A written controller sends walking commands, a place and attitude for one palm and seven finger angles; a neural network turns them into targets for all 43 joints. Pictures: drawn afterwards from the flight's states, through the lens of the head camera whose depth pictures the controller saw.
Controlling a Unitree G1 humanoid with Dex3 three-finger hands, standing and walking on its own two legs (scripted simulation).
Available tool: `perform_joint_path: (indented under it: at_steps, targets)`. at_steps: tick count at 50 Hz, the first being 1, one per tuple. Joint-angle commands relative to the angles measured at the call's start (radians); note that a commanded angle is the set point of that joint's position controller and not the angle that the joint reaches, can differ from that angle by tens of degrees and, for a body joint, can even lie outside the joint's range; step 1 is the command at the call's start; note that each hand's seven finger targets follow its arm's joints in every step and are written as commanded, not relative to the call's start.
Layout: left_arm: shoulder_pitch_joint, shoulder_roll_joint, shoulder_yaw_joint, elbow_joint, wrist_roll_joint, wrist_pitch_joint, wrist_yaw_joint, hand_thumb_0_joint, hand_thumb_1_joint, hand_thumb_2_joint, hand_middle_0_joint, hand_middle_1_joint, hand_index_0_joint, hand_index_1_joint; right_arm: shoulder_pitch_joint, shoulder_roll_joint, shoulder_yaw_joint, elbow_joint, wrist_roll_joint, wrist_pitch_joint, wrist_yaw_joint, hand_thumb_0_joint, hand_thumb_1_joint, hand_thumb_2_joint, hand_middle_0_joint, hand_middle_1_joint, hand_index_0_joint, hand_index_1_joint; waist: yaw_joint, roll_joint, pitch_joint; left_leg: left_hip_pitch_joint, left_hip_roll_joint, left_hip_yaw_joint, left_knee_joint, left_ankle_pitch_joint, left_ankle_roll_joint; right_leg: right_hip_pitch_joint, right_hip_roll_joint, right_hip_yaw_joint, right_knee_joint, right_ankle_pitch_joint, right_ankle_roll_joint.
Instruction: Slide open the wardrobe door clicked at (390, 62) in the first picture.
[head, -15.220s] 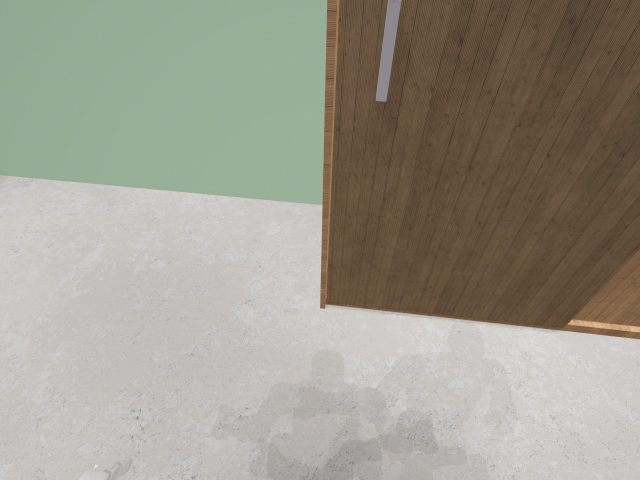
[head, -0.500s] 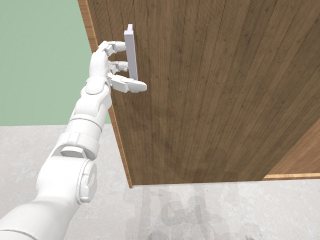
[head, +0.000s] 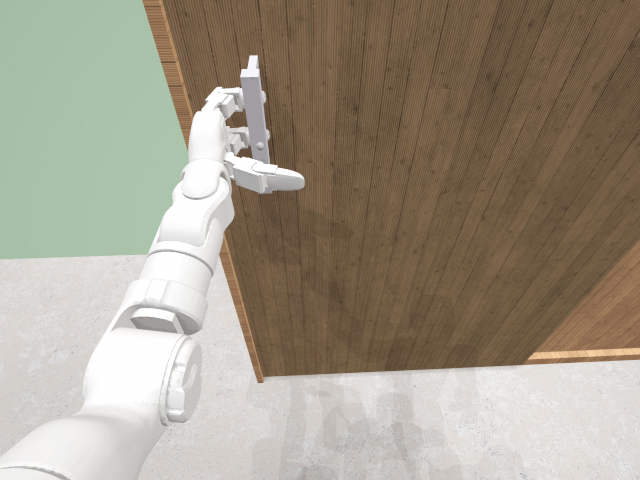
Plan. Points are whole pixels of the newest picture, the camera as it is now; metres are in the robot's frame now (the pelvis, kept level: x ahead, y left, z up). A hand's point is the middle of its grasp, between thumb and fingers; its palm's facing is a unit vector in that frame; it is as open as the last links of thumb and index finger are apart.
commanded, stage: slide the fingers in behind the handle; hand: left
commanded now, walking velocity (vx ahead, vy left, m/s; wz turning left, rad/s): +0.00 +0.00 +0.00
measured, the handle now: (259, 129) +0.52 +0.08 +0.19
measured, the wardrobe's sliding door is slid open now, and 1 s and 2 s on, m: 0.00 0.00 0.00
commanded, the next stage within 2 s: grip the handle and tug to test in 0.82 s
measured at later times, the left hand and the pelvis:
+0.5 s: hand (275, 147) +0.46 +0.06 +0.20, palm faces +0.04 -1.00 +0.00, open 14.0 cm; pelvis -0.02 +0.00 +0.00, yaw +1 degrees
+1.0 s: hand (278, 145) +0.47 +0.05 +0.19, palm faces +0.05 -1.00 +0.01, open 13.9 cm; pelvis -0.01 +0.00 +0.00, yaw +0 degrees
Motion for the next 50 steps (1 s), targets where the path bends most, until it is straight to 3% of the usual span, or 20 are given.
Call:
perform_joint_path:
  at_steps: [1,4,6,9,13,14,16,18,22,24,26,32,34,36,38,39,42,45,46,50]
  targets:
    - [-0.541,0.12,0.011,-0.258,-0.011,-0.023,0.001,0.0,-0.5,0.3,-0.3,-1.2,-0.3,-1.2,-0.049,-0.129,-0.039,-0.118,0.002,-0.035,-0.018,0.0,-0.9,-0.9,0.2,0.3,0.2,0.3,0.003,-0.056,-0.343,0.131,-0.03,-0.04,-0.035,0.31,0.016,0.157,0.023,0.035,-0.033,0.341,0.008]
    - [-0.526,0.122,0.019,-0.242,-0.007,-0.003,0.015,0.0,-0.5,0.3,-0.3,-1.2,-0.3,-1.2,-0.054,-0.13,-0.036,-0.116,0.001,-0.026,-0.02,0.0,-0.9,-0.9,0.2,0.3,0.2,0.3,0.011,-0.061,-0.308,0.124,-0.031,-0.04,-0.044,0.293,0.015,0.156,0.02,0.037,-0.042,0.318,0.009]
    - [-0.545,0.076,-0.007,-0.236,-0.009,0.001,0.025,0.0,-0.5,0.3,-0.3,-1.2,-0.3,-1.2,-0.064,-0.122,-0.031,-0.117,0.0,-0.032,-0.018,0.0,-0.9,-0.9,0.2,0.3,0.2,0.3,-0.004,-0.071,-0.289,0.118,-0.032,-0.042,-0.041,0.271,0.016,0.129,0.02,0.034,-0.043,0.297,0.011]
    - [-0.519,0.137,0.043,-0.208,-0.005,-0.004,0.032,0.0,-0.5,0.3,-0.3,-1.2,-0.3,-1.2,-0.058,-0.133,-0.034,-0.115,-0.007,-0.025,-0.02,0.0,-0.9,-0.9,0.2,0.3,0.2,0.3,0.013,-0.119,-0.302,0.106,-0.033,-0.041,-0.047,0.27,0.016,0.16,0.016,0.038,-0.041,0.301,0.012]
    - [-0.595,0.089,0.003,-0.186,0.006,-0.023,0.04,0.0,-0.5,0.3,-0.3,-1.2,-0.3,-1.2,-0.066,-0.121,-0.027,-0.114,-0.008,-0.033,-0.016,0.0,-0.9,-0.9,0.2,0.3,0.2,0.3,-0.016,-0.088,-0.269,0.099,-0.034,-0.04,-0.039,0.207,0.017,0.1,0.015,0.043,-0.048,0.233,0.015]
    - [-0.602,0.106,0.007,-0.189,0.012,-0.033,0.043,0.0,-0.5,0.3,-0.3,-1.2,-0.3,-1.2,-0.059,-0.126,-0.028,-0.113,-0.009,-0.031,-0.017,0.0,-0.9,-0.9,0.2,0.3,0.2,0.3,-0.01,-0.087,-0.288,0.108,-0.034,-0.044,-0.043,0.208,0.015,0.114,0.013,0.042,-0.045,0.226,0.013]
    - [-0.64,0.065,-0.024,-0.211,0.009,-0.047,0.044,0.0,-0.5,0.3,-0.3,-1.2,-0.3,-1.2,-0.067,-0.118,-0.028,-0.116,-0.008,-0.04,-0.015,0.0,-0.9,-0.9,0.2,0.3,0.2,0.3,-0.019,-0.048,-0.319,0.126,-0.036,-0.044,-0.033,0.215,0.015,0.105,0.014,0.045,-0.038,0.238,0.011]
    - [-0.646,0.055,-0.029,-0.192,0.003,-0.053,0.042,0.0,-0.5,0.3,-0.3,-1.2,-0.3,-1.2,-0.066,-0.119,-0.027,-0.113,-0.008,-0.044,-0.014,0.0,-0.9,-0.9,0.2,0.3,0.2,0.3,-0.022,-0.069,-0.324,0.12,-0.035,-0.047,-0.03,0.208,0.014,0.099,0.016,0.042,-0.036,0.232,0.012]
    - [-0.678,0.075,-0.014,-0.126,-0.001,-0.051,0.039,0.0,-0.5,0.3,-0.3,-1.2,-0.3,-1.2,-0.056,-0.126,-0.024,-0.101,-0.008,-0.042,-0.017,0.0,-0.9,-0.9,0.2,0.3,0.2,0.3,-0.031,-0.086,-0.302,0.096,-0.037,-0.051,-0.036,0.179,0.014,0.088,0.014,0.043,-0.039,0.205,0.014]
    - [-0.664,0.115,0.017,-0.086,0.001,-0.056,0.043,0.0,-0.5,0.3,-0.3,-1.2,-0.3,-1.2,-0.047,-0.133,-0.026,-0.096,-0.01,-0.04,-0.019,0.0,-0.9,-0.9,0.2,0.3,0.2,0.3,-0.023,-0.093,-0.295,0.084,-0.035,-0.052,-0.038,0.167,0.014,0.088,0.013,0.042,-0.042,0.183,0.016]
    - [-0.711,0.125,0.03,-0.06,0.0,-0.07,0.05,0.0,-0.5,0.3,-0.3,-1.2,-0.3,-1.2,-0.037,-0.131,-0.022,-0.088,-0.016,-0.046,-0.016,0.0,-0.9,-0.9,0.2,0.3,0.2,0.3,-0.037,-0.106,-0.288,0.061,-0.038,-0.052,-0.033,0.139,0.017,0.073,0.01,0.048,-0.045,0.162,0.019]
    - [-0.685,0.142,0.037,-0.048,0.016,-0.121,0.047,0.0,-0.5,0.3,-0.3,-1.2,-0.3,-1.2,-0.013,-0.136,-0.028,-0.092,-0.022,-0.056,-0.004,0.0,-0.9,-0.9,0.2,0.3,0.2,0.3,-0.029,-0.081,-0.341,0.05,-0.039,-0.046,-0.022,0.169,0.015,0.098,0.012,0.05,-0.021,0.207,0.013]
    - [-0.649,0.186,0.065,-0.03,0.023,-0.128,0.042,0.0,-0.5,0.3,-0.3,-1.2,-0.3,-1.2,0.001,-0.145,-0.034,-0.089,-0.023,-0.051,-0.004,0.0,-0.9,-0.9,0.2,0.3,0.2,0.3,-0.017,-0.083,-0.357,0.043,-0.039,-0.046,-0.023,0.186,0.013,0.12,0.013,0.048,-0.016,0.223,0.011]
    - [-0.672,0.137,0.028,-0.07,0.016,-0.132,0.037,0.0,-0.5,0.3,-0.3,-1.2,-0.3,-1.2,-0.003,-0.139,-0.035,-0.097,-0.02,-0.057,-0.001,0.0,-0.9,-0.9,0.2,0.3,0.2,0.3,-0.03,-0.073,-0.36,0.057,-0.038,-0.044,-0.019,0.187,0.015,0.106,0.017,0.045,-0.017,0.228,0.011]
    - [-0.657,0.131,0.023,-0.086,0.014,-0.129,0.033,0.0,-0.5,0.3,-0.3,-1.2,-0.3,-1.2,0.0,-0.141,-0.039,-0.099,-0.019,-0.059,0.001,0.0,-0.9,-0.9,0.2,0.3,0.2,0.3,-0.03,-0.072,-0.363,0.063,-0.036,-0.042,-0.02,0.195,0.015,0.108,0.02,0.044,-0.02,0.237,0.011]
    - [-0.628,0.142,0.034,-0.08,0.012,-0.125,0.032,0.0,-0.5,0.3,-0.3,-1.2,-0.3,-1.2,0.001,-0.143,-0.043,-0.096,-0.017,-0.055,-0.001,0.0,-0.9,-0.9,0.2,0.3,0.2,0.3,-0.018,-0.072,-0.358,0.067,-0.034,-0.042,-0.023,0.202,0.014,0.114,0.02,0.043,-0.024,0.237,0.01]
    - [-0.646,0.127,0.021,-0.111,0.001,-0.112,0.028,0.0,-0.5,0.3,-0.3,-1.2,-0.3,-1.2,-0.004,-0.141,-0.041,-0.097,-0.012,-0.055,-0.002,0.0,-0.9,-0.9,0.2,0.3,0.2,0.3,-0.028,-0.074,-0.348,0.068,-0.035,-0.04,-0.023,0.202,0.017,0.111,0.023,0.045,-0.03,0.246,0.012]
    - [-0.68,0.181,0.055,-0.112,0.007,-0.107,0.043,0.0,-0.5,0.3,-0.3,-1.2,-0.3,-1.2,0.002,-0.147,-0.04,-0.088,-0.015,-0.051,-0.007,0.0,-0.9,-0.9,0.2,0.3,0.2,0.3,-0.032,-0.092,-0.327,0.055,-0.034,-0.044,-0.033,0.17,0.019,0.101,0.02,0.045,-0.04,0.201,0.016]
    - [-0.675,0.159,0.041,-0.107,0.012,-0.104,0.048,0.0,-0.5,0.3,-0.3,-1.2,-0.3,-1.2,-0.004,-0.14,-0.039,-0.089,-0.014,-0.051,-0.005,0.0,-0.9,-0.9,0.2,0.3,0.2,0.3,-0.03,-0.072,-0.313,0.054,-0.036,-0.04,-0.032,0.166,0.018,0.094,0.021,0.047,-0.04,0.197,0.015]
    - [-0.676,0.138,0.026,-0.133,0.019,-0.114,0.059,0.0,-0.313,0.38,-0.32,-1.227,-0.32,-1.227,-0.005,-0.137,-0.038,-0.093,-0.019,-0.056,-0.002,0.0,-0.9,-0.9,0.2,0.3,0.2,0.3,-0.029,-0.037,-0.353,0.083,-0.036,-0.041,-0.027,0.203,0.016,0.104,0.02,0.045,-0.027,0.232,0.01]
